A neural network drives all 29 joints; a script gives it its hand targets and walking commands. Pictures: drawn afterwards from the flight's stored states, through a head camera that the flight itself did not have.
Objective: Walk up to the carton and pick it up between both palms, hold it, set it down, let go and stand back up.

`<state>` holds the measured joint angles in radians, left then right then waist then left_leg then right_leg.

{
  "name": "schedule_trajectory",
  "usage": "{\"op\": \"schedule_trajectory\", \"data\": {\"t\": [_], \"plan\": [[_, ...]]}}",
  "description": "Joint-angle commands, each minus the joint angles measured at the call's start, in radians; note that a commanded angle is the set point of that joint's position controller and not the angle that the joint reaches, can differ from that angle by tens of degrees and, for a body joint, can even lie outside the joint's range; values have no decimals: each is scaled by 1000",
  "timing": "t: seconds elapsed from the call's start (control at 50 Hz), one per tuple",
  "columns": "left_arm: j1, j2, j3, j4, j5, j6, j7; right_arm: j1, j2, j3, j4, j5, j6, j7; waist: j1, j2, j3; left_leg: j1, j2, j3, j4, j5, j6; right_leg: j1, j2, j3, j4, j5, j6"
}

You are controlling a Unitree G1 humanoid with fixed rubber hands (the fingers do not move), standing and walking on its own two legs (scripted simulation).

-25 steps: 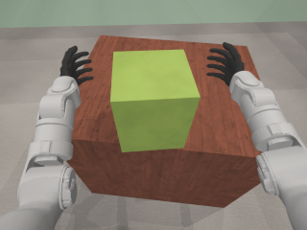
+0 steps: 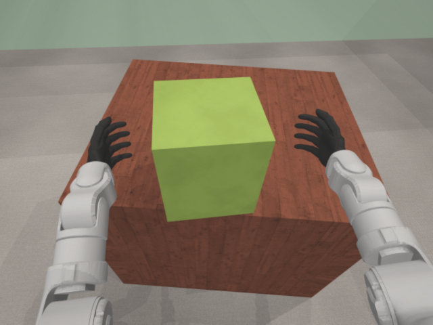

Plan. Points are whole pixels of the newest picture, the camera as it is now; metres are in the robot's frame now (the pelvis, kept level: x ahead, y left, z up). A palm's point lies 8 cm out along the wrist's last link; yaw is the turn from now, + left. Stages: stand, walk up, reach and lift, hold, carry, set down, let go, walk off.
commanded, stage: set down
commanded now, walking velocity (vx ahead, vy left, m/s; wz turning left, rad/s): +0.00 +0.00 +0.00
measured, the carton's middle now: (207, 151) +0.46 +0.05 +0.03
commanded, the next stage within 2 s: let go in 2.00 s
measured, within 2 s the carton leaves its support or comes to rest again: neither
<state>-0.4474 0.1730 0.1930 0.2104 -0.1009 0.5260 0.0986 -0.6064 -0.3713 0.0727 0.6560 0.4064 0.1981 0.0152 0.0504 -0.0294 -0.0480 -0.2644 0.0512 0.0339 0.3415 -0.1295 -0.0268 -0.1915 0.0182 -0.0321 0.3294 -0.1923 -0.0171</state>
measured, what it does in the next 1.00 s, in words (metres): stands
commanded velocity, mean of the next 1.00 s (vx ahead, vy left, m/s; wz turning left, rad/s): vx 0.00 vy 0.00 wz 0.00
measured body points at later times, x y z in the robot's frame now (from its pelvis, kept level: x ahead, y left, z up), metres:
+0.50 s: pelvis +0.01 +0.00 +0.00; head +0.01 +0.02 +0.45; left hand +0.31 +0.23 +0.06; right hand +0.36 -0.19 +0.07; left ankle +0.03 +0.14 -0.75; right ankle -0.02 -0.11 -0.75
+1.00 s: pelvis +0.01 +0.00 +0.00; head +0.00 +0.02 +0.45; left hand +0.27 +0.21 +0.00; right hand +0.28 -0.20 +0.01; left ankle +0.03 +0.14 -0.75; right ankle -0.02 -0.11 -0.75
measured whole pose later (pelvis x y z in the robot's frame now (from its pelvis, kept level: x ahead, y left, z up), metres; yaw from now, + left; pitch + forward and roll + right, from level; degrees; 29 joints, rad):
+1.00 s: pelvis +0.01 +0.00 +0.00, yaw -2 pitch -1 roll +0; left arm 0.04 0.08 0.06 0.33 -0.03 -0.02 0.13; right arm -0.01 -0.27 0.08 0.54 0.28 -0.19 0.08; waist 0.06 -0.06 -0.02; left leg -0.14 0.04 0.05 0.31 -0.15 -0.02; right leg -0.10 0.01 0.02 0.33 -0.22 -0.01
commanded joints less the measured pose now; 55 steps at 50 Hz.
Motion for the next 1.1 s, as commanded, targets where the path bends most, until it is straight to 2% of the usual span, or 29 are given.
{"op": "schedule_trajectory", "data": {"t": [0.0, 0.12, 0.2, 0.24, 0.26, 0.3, 0.4, 0.44, 0.48, 0.52, 0.58, 0.62, 0.64, 0.66, 0.68, 0.74, 0.76, 0.8, 0.82, 0.86, 0.92, 0.96, 0.98, 1.0, 1.02, 1.04, 1.06, 1.08], "plan": [[-222, 78, 6, -248, 12, -73, 6, -268, -146, -64, -234, -17, -73, 9, 14, 20, -385, 293, -62, -9, 28, 298, 12, 11, 41, 21, -24, 237, 37], [-156, 57, -1, -237, 18, -110, 14, -196, -112, -71, -281, -50, -94, 11, 24, -1, -322, 243, -64, 0, -5, 180, 32, 3, 30, 39, -38, 130, 32], [-156, 48, -19, -199, 8, -146, 20, -159, -83, -85, -273, -78, -102, 13, 15, -14, -287, 223, -64, -1, -18, 101, 42, -27, 20, 52, -47, 66, 34], [-91, 27, -17, -204, 26, -168, 19, -86, -74, -78, -254, -82, -116, 11, 13, -14, -274, 248, -62, 0, -20, 140, 37, -4, 24, 53, -47, 111, 32], [-110, 30, -27, -204, 24, -177, 18, -104, -83, -85, -262, -84, -127, 10, 7, 1, -289, 246, -65, 0, -17, 140, 34, -8, 21, 54, -45, 117, 33], [-8, 12, -27, -223, 43, -201, 13, -17, -74, -61, -259, -74, -158, 10, 16, 1, -293, 287, -66, -4, -2, 241, 27, 33, 28, 48, -36, 222, 34], [62, -8, -44, -224, 56, -258, 0, 51, -79, -74, -273, -94, -223, 5, -8, 5, -249, 305, -70, -7, -4, 247, 19, 22, 28, 43, -49, 218, 34], [105, -13, -50, -222, 58, -296, 6, 99, -57, -61, -292, -89, -248, 10, 0, -15, -216, 299, -69, -7, -4, 243, 25, 20, 29, 46, -52, 208, 30], [132, -20, -67, -229, 59, -329, 11, 137, -64, -64, -289, -91, -271, 18, -5, 1, -210, 313, -66, -9, -4, 251, 20, 16, 31, 44, -51, 214, 26], [184, -32, -70, -244, 68, -367, 19, 191, -58, -56, -300, -85, -301, 31, 7, 6, -222, 330, -64, -9, 5, 292, 15, 13, 33, 43, -50, 225, 18], [223, -45, -91, -218, 66, -426, 23, 239, -66, -61, -310, -93, -342, 49, 1, 3, -217, 339, -62, -13, 5, 280, 15, -3, 31, 45, -57, 203, 10], [233, -36, -90, -204, 70, -456, 28, 258, -60, -53, -307, -86, -362, 57, 14, 9, -207, 329, -62, -9, 1, 269, 16, -1, 29, 51, -57, 196, 7], [256, -43, -97, -186, 67, -471, 32, 285, -61, -59, -301, -91, -371, 62, 7, -3, -193, 323, -61, -10, -3, 242, 17, -6, 28, 50, -59, 172, 7], [242, -38, -99, -167, 66, -483, 33, 274, -56, -56, -309, -95, -377, 64, 14, -16, -183, 309, -63, -6, -6, 229, 25, -6, 24, 57, -60, 171, 10], [244, -38, -105, -148, 61, -493, 34, 279, -56, -64, -311, -102, -382, 63, 4, -31, -176, 298, -63, -5, -10, 193, 30, -7, 18, 61, -61, 160, 13], [274, -44, -116, -126, 66, -525, 43, 339, -35, -54, -280, -96, -393, 69, 10, -16, -150, 302, -62, -5, -20, 163, 30, -16, 13, 68, -65, 131, 5], [272, -48, -120, -106, 66, -532, 40, 338, -35, -56, -269, -103, -396, 68, 5, -19, -151, 301, -62, -5, -18, 161, 30, -11, 12, 69, -65, 134, 5], [306, -40, -110, -82, 76, -550, 38, 375, -28, -40, -257, -104, -405, 66, 18, -23, -134, 292, -64, -1, -21, 164, 33, 6, 9, 74, -63, 140, 4], [309, -42, -112, -53, 78, -555, 37, 379, -31, -41, -240, -110, -407, 65, 12, -28, -124, 292, -65, -1, -23, 148, 33, 4, 6, 77, -65, 130, 2], [323, -43, -119, -61, 75, -578, 42, 405, -24, -41, -240, -109, -425, 67, 18, -15, -118, 293, -61, 1, -25, 136, 31, -6, 4, 79, -64, 100, -4], [353, -42, -122, -6, 78, -585, 34, 427, -21, -33, -231, -124, -433, 62, 13, -40, -94, 289, -61, 4, -28, 128, 37, 5, 3, 82, -68, 115, 1], [355, -31, -124, -16, 72, -593, 32, 439, -17, -34, -238, -128, -435, 60, 14, -36, -99, 294, -62, 6, -26, 136, 32, 11, 1, 80, -63, 126, 1], [351, -32, -131, -57, 65, -603, 37, 440, -25, -47, -262, -124, -443, 60, 7, -27, -115, 299, -60, 5, -25, 151, 27, 14, 4, 77, -61, 134, -3], [379, -35, -136, -26, 69, -605, 36, 466, -22, -39, -233, -127, -443, 60, 3, -25, -90, 303, -61, 5, -20, 150, 26, 7, 5, 78, -62, 135, -4], [350, -21, -130, -66, 67, -610, 42, 448, -24, -46, -262, -122, -448, 61, 14, -4, -113, 306, -59, 5, -21, 161, 23, 5, 3, 76, -59, 137, -6], [398, -32, -134, -18, 82, -603, 40, 493, -19, -37, -203, -127, -441, 64, 5, 2, -65, 306, -58, 3, -20, 160, 21, 5, 5, 77, -64, 128, -12], [382, -21, -131, -59, 80, -602, 41, 479, -25, -46, -243, -128, -445, 65, 10, 12, -86, 307, -60, 8, -23, 162, 19, 8, 2, 77, -65, 130, -12], [408, -25, -136, -12, 78, -593, 35, 494, -24, -40, -217, -143, -437, 62, 2, -3, -65, 306, -60, 7, -22, 146, 21, 3, 1, 80, -67, 124, -10]]}}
